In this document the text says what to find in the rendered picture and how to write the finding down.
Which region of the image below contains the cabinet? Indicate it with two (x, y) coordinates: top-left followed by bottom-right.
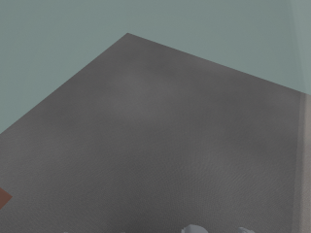
(0, 187), (13, 210)

